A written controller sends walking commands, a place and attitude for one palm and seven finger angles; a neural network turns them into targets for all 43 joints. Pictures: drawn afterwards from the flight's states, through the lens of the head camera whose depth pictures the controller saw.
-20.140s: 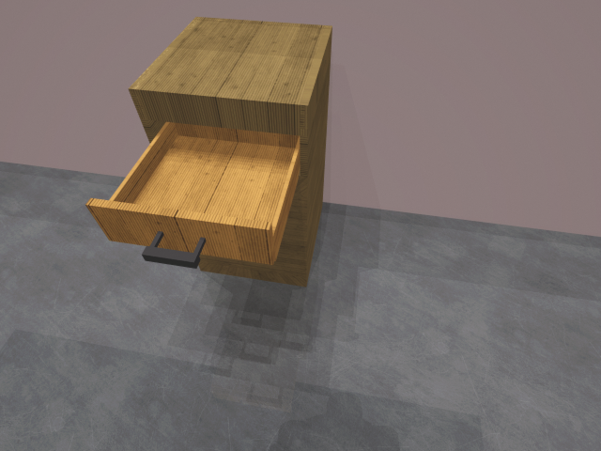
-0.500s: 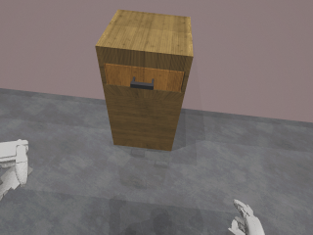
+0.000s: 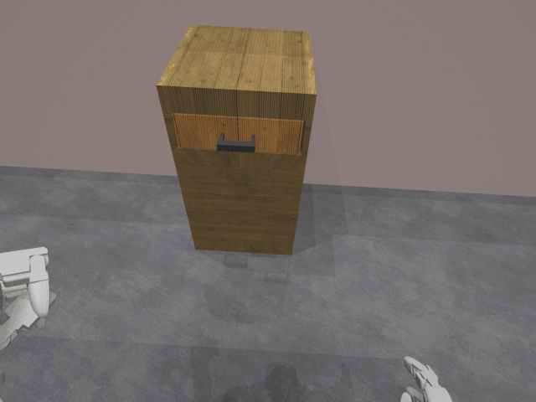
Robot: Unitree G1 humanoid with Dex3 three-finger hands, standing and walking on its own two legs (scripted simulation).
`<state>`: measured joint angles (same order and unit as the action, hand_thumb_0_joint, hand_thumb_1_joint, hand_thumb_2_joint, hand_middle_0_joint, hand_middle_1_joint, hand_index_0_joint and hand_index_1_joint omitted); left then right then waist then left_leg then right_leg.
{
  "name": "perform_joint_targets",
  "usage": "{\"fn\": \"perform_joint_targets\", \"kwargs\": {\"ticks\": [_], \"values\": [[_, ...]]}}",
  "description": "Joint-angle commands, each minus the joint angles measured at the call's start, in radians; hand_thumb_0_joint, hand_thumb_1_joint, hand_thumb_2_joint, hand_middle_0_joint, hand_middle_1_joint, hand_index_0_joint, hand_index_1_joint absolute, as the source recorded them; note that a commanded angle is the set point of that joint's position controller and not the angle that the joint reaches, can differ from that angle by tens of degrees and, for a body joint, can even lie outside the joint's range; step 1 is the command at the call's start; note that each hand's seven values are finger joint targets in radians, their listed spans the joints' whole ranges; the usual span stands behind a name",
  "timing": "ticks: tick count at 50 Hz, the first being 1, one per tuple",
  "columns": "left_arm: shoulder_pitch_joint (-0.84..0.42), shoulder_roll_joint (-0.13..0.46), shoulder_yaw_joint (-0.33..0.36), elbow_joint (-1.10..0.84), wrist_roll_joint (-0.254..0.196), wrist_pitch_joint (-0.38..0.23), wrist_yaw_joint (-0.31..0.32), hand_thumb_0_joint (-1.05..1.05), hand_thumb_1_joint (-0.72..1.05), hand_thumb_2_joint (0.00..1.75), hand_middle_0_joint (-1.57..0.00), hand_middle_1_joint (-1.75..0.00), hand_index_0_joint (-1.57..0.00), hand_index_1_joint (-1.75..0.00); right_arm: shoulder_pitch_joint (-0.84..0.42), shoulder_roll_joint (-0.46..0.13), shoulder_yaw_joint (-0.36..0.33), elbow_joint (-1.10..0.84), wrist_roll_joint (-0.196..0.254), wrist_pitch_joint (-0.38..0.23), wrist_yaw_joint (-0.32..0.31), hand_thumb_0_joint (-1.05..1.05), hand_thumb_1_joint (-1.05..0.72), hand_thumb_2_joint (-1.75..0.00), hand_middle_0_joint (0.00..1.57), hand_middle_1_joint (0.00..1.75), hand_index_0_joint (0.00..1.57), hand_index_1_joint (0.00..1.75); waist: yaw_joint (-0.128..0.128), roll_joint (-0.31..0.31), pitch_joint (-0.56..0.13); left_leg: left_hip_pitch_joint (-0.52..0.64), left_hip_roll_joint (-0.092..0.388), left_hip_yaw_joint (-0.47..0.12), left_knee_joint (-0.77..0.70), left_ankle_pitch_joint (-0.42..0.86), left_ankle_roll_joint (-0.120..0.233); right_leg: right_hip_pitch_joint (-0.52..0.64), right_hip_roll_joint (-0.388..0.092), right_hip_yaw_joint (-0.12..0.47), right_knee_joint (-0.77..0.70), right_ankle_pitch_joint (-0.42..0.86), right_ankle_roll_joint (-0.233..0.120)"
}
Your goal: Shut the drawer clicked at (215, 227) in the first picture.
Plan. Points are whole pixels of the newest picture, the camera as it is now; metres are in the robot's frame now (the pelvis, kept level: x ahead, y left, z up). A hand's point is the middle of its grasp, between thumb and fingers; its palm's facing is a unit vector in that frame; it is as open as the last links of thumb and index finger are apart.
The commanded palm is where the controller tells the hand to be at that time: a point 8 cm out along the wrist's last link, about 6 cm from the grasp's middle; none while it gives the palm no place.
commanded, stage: stop stepping back and stand still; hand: left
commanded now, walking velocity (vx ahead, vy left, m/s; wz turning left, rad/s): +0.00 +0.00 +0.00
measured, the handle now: (236, 141) +0.83 +0.13 -0.12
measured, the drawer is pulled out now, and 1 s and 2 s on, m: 0.00 0.00 0.00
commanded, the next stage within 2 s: let the arm hang, fingers relaxed in 0.02 s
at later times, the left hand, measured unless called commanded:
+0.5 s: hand out of the picture +0.01 +0.18 -0.18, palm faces +0.07 -0.98 -0.21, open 3.5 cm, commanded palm none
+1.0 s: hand out of the picture +0.02 +0.15 -0.17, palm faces +0.06 -0.98 -0.19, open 7.2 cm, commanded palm none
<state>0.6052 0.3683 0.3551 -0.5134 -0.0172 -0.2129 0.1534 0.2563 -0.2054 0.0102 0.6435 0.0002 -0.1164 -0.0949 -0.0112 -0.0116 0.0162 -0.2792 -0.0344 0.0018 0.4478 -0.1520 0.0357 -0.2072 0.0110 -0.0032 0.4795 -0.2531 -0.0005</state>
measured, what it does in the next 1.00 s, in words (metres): stands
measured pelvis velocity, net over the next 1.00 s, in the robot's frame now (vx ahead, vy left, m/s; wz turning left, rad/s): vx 0.02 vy -0.01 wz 0.02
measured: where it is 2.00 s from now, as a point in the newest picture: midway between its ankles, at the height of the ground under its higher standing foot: outside the picture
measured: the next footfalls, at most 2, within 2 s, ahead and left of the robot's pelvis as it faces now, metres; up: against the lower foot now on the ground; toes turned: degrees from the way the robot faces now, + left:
none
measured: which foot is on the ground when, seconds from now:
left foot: down 0.00-1.00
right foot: down 0.00-1.00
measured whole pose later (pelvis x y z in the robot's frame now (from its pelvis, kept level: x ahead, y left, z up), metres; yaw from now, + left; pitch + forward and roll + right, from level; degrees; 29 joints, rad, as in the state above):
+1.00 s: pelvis +0.02 -0.01 +0.00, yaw +1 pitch -2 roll +0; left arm 0.26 0.13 0.01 1.12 0.01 0.00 0.04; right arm 0.29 -0.13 -0.01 1.13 -0.01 0.01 -0.04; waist 0.00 0.02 0.03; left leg -0.23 -0.03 -0.03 0.44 -0.17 0.01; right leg -0.14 0.02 -0.03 0.44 -0.27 -0.03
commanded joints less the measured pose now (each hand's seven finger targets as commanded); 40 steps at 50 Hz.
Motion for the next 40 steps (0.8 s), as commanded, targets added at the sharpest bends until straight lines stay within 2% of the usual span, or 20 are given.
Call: {"fn": "perform_joint_targets", "kwargs": {"ticks": [1,3,5,6,7,8,9,11,12,13,16,17,18,22,25,28,32,36,40], "values": [[0.033,0.149,0.103,-0.227,-0.006,-0.08,0.012,0.0,0.9,0.9,-1.4,-1.6,-1.4,-1.6,-0.13,-0.116,-0.038,-0.177,-0.006,-0.068,0.009,0.0,-0.9,-0.9,0.2,0.3,0.2,0.3,0.012,0.107,-0.042,-0.102,0.129,-0.144,-0.196,-0.306,0.013,0.088,-0.02,0.034,-0.104,-0.064,-0.002],[0.058,0.161,0.118,-0.195,-0.015,-0.076,0.011,0.0,0.9,0.9,-1.4,-1.6,-1.4,-1.6,-0.132,-0.116,-0.046,-0.174,-0.006,-0.06,0.014,0.0,-0.9,-0.9,0.2,0.3,0.2,0.3,0.007,0.035,-0.034,-0.049,0.098,-0.096,-0.106,-0.211,-0.004,0.02,-0.05,0.078,-0.184,-0.091,-0.016],[0.041,0.146,0.103,-0.187,-0.024,-0.073,0.009,0.0,0.9,0.9,-1.4,-1.6,-1.4,-1.6,-0.131,-0.114,-0.047,-0.167,-0.004,-0.05,0.017,0.0,-0.9,-0.9,0.2,0.3,0.2,0.3,0.0,0.001,-0.033,0.008,0.082,-0.072,-0.033,-0.124,-0.013,-0.046,-0.078,0.118,-0.224,-0.099,-0.029],[-0.135,0.064,-0.249,0.642,0.07,0.094,-0.141,0.0,0.9,0.9,-1.4,-1.6,-1.4,-1.6,-0.174,-0.297,-0.104,0.094,0.002,-0.077,0.104,0.0,-0.9,-0.9,0.2,0.3,0.2,0.3,-0.03,0.008,-0.035,-0.024,0.108,-0.102,0.184,0.103,-0.006,-0.131,-0.161,0.074,-0.03,0.228,-0.06],[-0.138,0.049,-0.219,0.645,0.055,0.162,-0.157,0.0,0.9,0.9,-1.36,-1.56,-1.36,-1.56,-0.09,-0.238,-0.108,0.082,0.013,-0.018,0.105,0.0,-0.9,-0.9,0.2,0.3,0.2,0.3,-0.021,0.006,-0.11,0.047,0.11,-0.1,0.174,0.115,-0.013,-0.133,-0.153,0.114,-0.024,0.24,-0.067],[-0.185,0.026,-0.238,0.662,0.057,0.175,-0.158,0.0,0.9,0.9,-1.32,-1.51,-1.32,-1.51,-0.062,-0.223,-0.105,0.081,0.003,0.001,0.1,0.0,-0.9,-0.9,0.2,0.3,0.2,0.3,-0.02,-0.074,-0.12,0.034,0.112,-0.111,0.174,0.151,-0.001,-0.128,-0.133,0.09,0.01,0.214,-0.071],[-0.22,0.028,-0.24,0.699,0.054,0.183,-0.155,0.0,0.9,0.9,-1.28,-1.47,-1.28,-1.47,-0.061,-0.223,-0.094,0.071,-0.001,0.024,0.096,0.0,-0.9,-0.9,0.2,0.3,0.2,0.3,-0.012,-0.14,-0.102,0.019,0.109,-0.119,0.173,0.142,0.016,-0.134,-0.125,0.075,0.019,0.177,-0.075],[-0.289,0.032,-0.251,0.805,0.057,0.198,-0.152,0.0,0.9,0.9,-1.2,-1.38,-1.2,-1.38,-0.082,-0.229,-0.083,0.073,-0.014,0.054,0.092,0.0,-0.9,-0.9,0.2,0.3,0.2,0.3,-0.006,-0.197,-0.077,-0.014,0.106,-0.146,0.152,0.129,0.036,-0.126,-0.113,0.071,0.027,0.117,-0.083],[-0.312,0.03,-0.256,0.87,0.056,0.205,-0.15,0.0,0.9,0.9,-1.16,-1.34,-1.16,-1.34,-0.09,-0.225,-0.079,0.08,-0.02,0.065,0.09,0.0,-0.9,-0.9,0.2,0.3,0.2,0.3,-0.002,-0.183,-0.067,-0.026,0.103,-0.158,0.132,0.122,0.041,-0.117,-0.111,0.072,0.028,0.094,-0.083],[-0.334,0.031,-0.265,0.938,0.055,0.211,-0.148,0.0,0.9,0.9,-1.12,-1.3,-1.12,-1.3,-0.102,-0.222,-0.074,0.09,-0.024,0.075,0.09,0.0,-0.9,-0.9,0.2,0.3,0.2,0.3,0.002,-0.133,-0.049,-0.04,0.105,-0.167,0.103,0.123,0.04,-0.108,-0.103,0.076,0.03,0.064,-0.083],[-0.351,0.024,-0.286,1.139,0.046,0.224,-0.14,0.0,0.9,0.9,-1.0,-1.17,-1.0,-1.17,-0.12,-0.192,-0.054,0.144,-0.031,0.099,0.086,0.0,-0.9,-0.9,0.2,0.3,0.2,0.3,0.019,0.059,-0.019,-0.071,0.112,-0.19,-0.006,0.031,0.039,-0.039,-0.08,0.075,0.003,-0.023,-0.06],[-0.352,0.026,-0.29,1.197,0.044,0.222,-0.139,0.0,0.9,0.9,-0.96,-1.12,-0.96,-1.12,-0.119,-0.186,-0.051,0.165,-0.031,0.103,0.083,0.0,-0.9,-0.9,0.2,0.3,0.2,0.3,0.021,0.087,-0.022,-0.072,0.113,-0.196,-0.031,-0.012,0.037,-0.018,-0.077,0.082,-0.017,-0.046,-0.06],[-0.347,0.028,-0.295,1.246,0.043,0.222,-0.139,0.0,0.9,0.9,-0.92,-1.08,-0.92,-1.08,-0.107,-0.18,-0.047,0.179,-0.029,0.107,0.08,0.0,-0.9,-0.9,0.2,0.3,0.2,0.3,0.024,0.09,-0.019,-0.072,0.114,-0.201,-0.04,-0.025,0.036,-0.003,-0.075,0.078,-0.034,-0.049,-0.059],[-0.317,-0.013,-0.313,1.413,0.031,0.211,-0.139,0.0,0.9,0.9,-0.76,-0.91,-0.76,-0.91,-0.059,-0.128,-0.038,0.268,-0.024,0.114,0.07,0.0,-0.9,-0.9,0.2,0.3,0.2,0.3,0.016,0.173,-0.035,0.0,0.1,-0.161,-0.056,-0.071,0.018,-0.001,-0.092,0.098,-0.107,-0.047,-0.069],[-0.31,-0.021,-0.31,1.48,0.031,0.204,-0.139,0.0,0.9,0.9,-0.64,-0.78,-0.64,-0.78,-0.02,-0.129,-0.046,0.311,-0.021,0.115,0.063,0.0,-0.9,-0.9,0.2,0.3,0.2,0.3,0.01,0.123,-0.044,0.035,0.108,-0.156,-0.051,-0.059,0.018,0.01,-0.098,0.094,-0.144,-0.03,-0.076],[-0.303,-0.03,-0.32,1.535,0.027,0.202,-0.137,0.0,0.9,0.9,-0.52,-0.65,-0.52,-0.65,0.018,-0.122,-0.047,0.354,-0.015,0.116,0.06,0.0,-0.9,-0.9,0.2,0.3,0.2,0.3,0.005,0.057,-0.017,0.057,0.116,-0.153,-0.056,-0.023,0.018,-0.002,-0.095,0.082,-0.157,-0.015,-0.075],[-0.279,-0.053,-0.33,1.593,0.024,0.206,-0.132,0.0,0.9,0.9,-0.36,-0.47,-0.36,-0.47,0.049,-0.101,-0.041,0.403,-0.014,0.119,0.057,0.0,-0.9,-0.9,0.2,0.3,0.2,0.3,0.006,0.036,0.034,0.051,0.119,-0.152,-0.087,-0.06,0.018,-0.02,-0.093,0.067,-0.168,-0.051,-0.07],[-0.259,-0.068,-0.333,1.618,0.024,0.207,-0.127,0.0,0.9,0.9,-0.2,-0.3,-0.2,-0.3,0.072,-0.079,-0.039,0.429,-0.015,0.12,0.057,0.0,-0.9,-0.9,0.2,0.3,0.2,0.3,0.009,-0.001,0.054,0.046,0.113,-0.145,-0.099,-0.079,0.019,-0.026,-0.092,0.068,-0.171,-0.072,-0.068],[-0.248,-0.091,-0.331,1.627,0.025,0.206,-0.122,0.0,0.9,0.9,-0.2,-0.3,-0.2,-0.3,0.088,-0.05,-0.037,0.449,-0.017,0.118,0.056,0.0,-0.9,-0.9,0.2,0.3,0.2,0.3,0.009,0.0,0.057,0.049,0.111,-0.135,-0.102,-0.066,0.018,-0.03,-0.092,0.068,-0.165,-0.066,-0.067]]}}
